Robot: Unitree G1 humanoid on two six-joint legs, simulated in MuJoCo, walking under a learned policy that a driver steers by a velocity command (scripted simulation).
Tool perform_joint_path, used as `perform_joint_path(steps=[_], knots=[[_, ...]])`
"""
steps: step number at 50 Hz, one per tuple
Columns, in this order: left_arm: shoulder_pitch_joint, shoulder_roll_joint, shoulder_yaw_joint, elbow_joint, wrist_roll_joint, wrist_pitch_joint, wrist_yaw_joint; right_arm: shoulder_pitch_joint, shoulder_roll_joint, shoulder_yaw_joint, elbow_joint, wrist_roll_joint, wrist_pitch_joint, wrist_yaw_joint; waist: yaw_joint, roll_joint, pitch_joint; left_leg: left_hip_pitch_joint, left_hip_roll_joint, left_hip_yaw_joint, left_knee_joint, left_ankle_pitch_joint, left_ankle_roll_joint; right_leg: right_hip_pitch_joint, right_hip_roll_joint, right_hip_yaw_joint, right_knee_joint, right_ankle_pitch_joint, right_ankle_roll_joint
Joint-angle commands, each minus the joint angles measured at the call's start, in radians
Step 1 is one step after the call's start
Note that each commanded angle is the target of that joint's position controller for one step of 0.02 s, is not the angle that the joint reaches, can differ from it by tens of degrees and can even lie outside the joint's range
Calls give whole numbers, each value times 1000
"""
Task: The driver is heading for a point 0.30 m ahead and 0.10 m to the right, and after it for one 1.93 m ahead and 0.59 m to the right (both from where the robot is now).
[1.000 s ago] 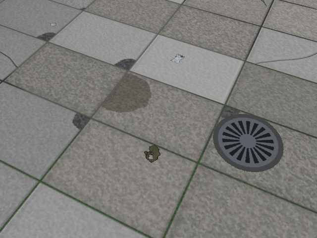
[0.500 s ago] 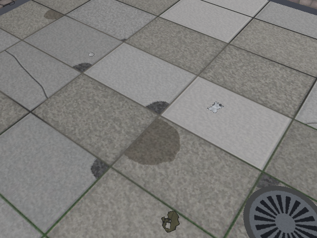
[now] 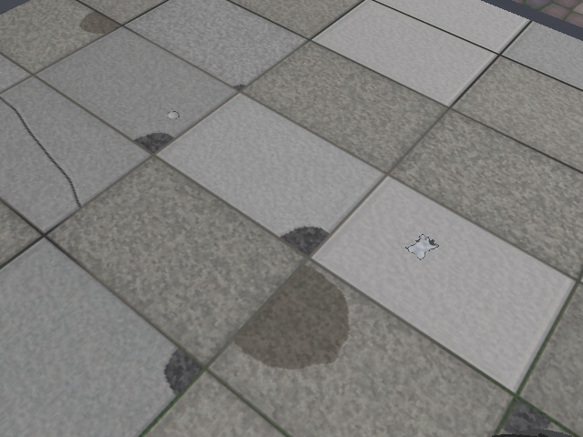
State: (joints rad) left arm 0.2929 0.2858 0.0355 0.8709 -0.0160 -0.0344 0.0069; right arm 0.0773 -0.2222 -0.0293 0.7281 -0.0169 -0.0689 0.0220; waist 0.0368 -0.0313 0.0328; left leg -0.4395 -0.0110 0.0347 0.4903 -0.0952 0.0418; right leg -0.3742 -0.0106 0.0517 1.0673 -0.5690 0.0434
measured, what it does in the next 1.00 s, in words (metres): walks ahead, turning right: right foot, then left foot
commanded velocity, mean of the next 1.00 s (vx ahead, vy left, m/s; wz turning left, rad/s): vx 0.17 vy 0.00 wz -0.36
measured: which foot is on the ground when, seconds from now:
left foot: down 0.00-0.32, up 0.34-0.78, down 0.80-1.00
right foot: up 0.00-0.30, down 0.32-0.80, up 0.82-1.00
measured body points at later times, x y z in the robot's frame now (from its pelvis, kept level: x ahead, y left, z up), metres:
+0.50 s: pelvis +0.03 -0.04 +0.01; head +0.05 -0.09 +0.46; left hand +0.19 +0.22 -0.08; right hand +0.12 -0.36 -0.11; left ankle +0.07 +0.10 -0.65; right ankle +0.02 -0.13 -0.73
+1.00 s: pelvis +0.14 -0.04 +0.02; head +0.16 -0.03 +0.47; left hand +0.38 +0.14 -0.09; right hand +0.05 -0.31 -0.10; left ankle +0.12 +0.08 -0.73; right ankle +0.12 -0.20 -0.66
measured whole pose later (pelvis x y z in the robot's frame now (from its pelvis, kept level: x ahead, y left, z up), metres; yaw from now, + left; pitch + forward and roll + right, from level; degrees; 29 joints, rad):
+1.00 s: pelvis +0.14 -0.04 +0.02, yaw -23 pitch +2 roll +0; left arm 0.24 0.30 0.06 0.70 -0.01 -0.06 0.00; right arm 0.35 -0.25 -0.05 0.92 0.01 -0.09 0.01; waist -0.05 -0.05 -0.02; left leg -0.10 -0.02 0.00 0.32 -0.26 0.03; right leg -0.59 -0.04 0.03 0.98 -0.25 -0.01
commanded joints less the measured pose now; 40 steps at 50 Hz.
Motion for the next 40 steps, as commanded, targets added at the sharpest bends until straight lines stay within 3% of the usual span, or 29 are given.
perform_joint_path(steps=[1, 4, 7, 12, 15, 16, 17, 18, 19, 20, 21, 22, 24, 26, 28, 30, 32, 35, 37, 39, 40], knots=[[84, 70, 26, -36, 4, 44, 24, 0, -122, -34, -21, -18, -1, -6, 12, 155, -156, 156, 266, -204, -189, 342, 195, -34, -74, 16, -42, 81, 26], [84, 70, 35, -50, 10, 66, 38, -18, -171, -54, -11, -13, 6, -26, 14, 168, -156, 108, 277, -139, -226, 256, 216, -4, -57, -29, -83, 142, 25], [4, 74, 42, -91, 9, 79, 36, -10, -182, -61, 6, -1, 24, -51, -13, 153, -136, 124, 307, -128, -268, 34, 217, -44, -82, -31, -119, 200, 6], [-50, 75, 51, -132, 7, 81, 17, -10, -198, -70, 29, 12, 54, -65, -28, 147, -119, 187, 327, -83, -248, -19, 192, -14, -69, -76, -251, 197, -24], [12, 74, 60, -121, 10, 78, -3, -28, -205, -74, 40, 36, 74, -65, 18, 138, -128, 199, 301, -22, -142, -13, 128, 116, -22, -131, -490, 315, -75], [38, 101, 71, -115, 18, 77, -5, 7, -178, -70, 57, 44, 80, -65, 21, 89, -107, 160, 256, 25, -42, -74, 62, 169, -19, -90, -603, 390, -112], [46, 197, 94, -132, 23, 76, 8, 39, -124, -59, 54, 23, 84, -58, -13, -150, -79, -12, 140, 135, 229, -250, -42, 247, -210, 200, -730, 599, -192], [26, 288, 107, -165, 38, 68, 10, -43, -125, -59, -2, 3, 76, -64, -3, -308, -32, -245, -15, 82, 423, -541, -98, 247, -383, 471, -775, 762, -365], [27, 244, 97, -175, 60, 44, 6, -104, -156, -69, -13, -2, 73, -65, 27, -195, -73, -254, -2, -53, 583, -542, -85, 227, -360, 450, -783, 725, -389], [-17, 221, 91, -181, 54, 24, 7, -81, -167, -76, -3, 14, 75, -65, -8, -151, -80, -260, 15, -89, 628, -451, -71, 232, -304, 364, -768, 711, -334], [-75, 199, 89, -196, 31, 17, 11, -42, -170, -82, 27, 14, 79, -72, -37, -91, -91, -260, 27, -100, 628, -376, -70, 241, -257, 304, -749, 681, -277], [-107, 174, 80, -207, 11, 18, 15, -32, -183, -87, 37, 6, 82, -77, -44, -88, -97, -255, 32, -104, 622, -330, -75, 241, -243, 278, -741, 699, -252], [-93, 152, 70, -212, 10, 23, 24, -28, -167, -86, 37, 9, 77, -75, -50, -84, -130, -205, 13, -99, 641, -270, -89, 243, -211, 249, -727, 777, -253], [-66, 157, 74, -215, 10, 27, 32, -37, -149, -80, 33, 19, 71, -74, -38, -86, -140, -213, 4, -104, 563, -240, -98, 292, -198, 250, -717, 783, -254], [-26, 159, 78, -211, -5, 32, 40, -65, -139, -74, 25, 23, 62, -63, -13, -96, -142, -212, 6, -106, 415, -198, -103, 321, -180, 288, -762, 448, -253], [-26, 169, 80, -214, -2, 33, 43, -96, -143, -71, 19, 30, 49, -46, 4, -138, -101, -182, 5, -100, 291, -179, -105, 288, -181, 338, -820, 169, -260], [-23, 174, 80, -213, 7, 27, 40, -102, -147, -68, 21, 32, 29, -29, 17, -150, -83, -117, 9, -86, 198, -185, -99, 255, -184, 346, -832, 135, -265], [-4, 169, 74, -198, 8, 18, 26, -88, -145, -62, 31, 34, -4, -8, 28, -136, -71, -2, 5, -55, 101, -207, -71, 203, -184, 359, -825, 108, -271], [-12, 164, 68, -194, 5, 15, 18, -53, -145, -61, 46, 40, -24, 0, 5, -121, -54, 88, -1, -36, 11, -169, -37, 161, -175, 373, -809, 73, -264], [-33, 134, 54, -197, 6, 15, 14, 32, -147, -64, 82, 37, -37, 0, -46, -96, -57, 249, 1, -27, -91, -116, -5, 87, -125, 360, -754, 56, -229], [-58, 95, 41, -207, 9, 10, 12, 115, -168, -69, 106, 32, -42, -5, -84, -66, -78, 372, 69, -88, -103, -139, 19, 4, -87, 323, -666, 55, -196]])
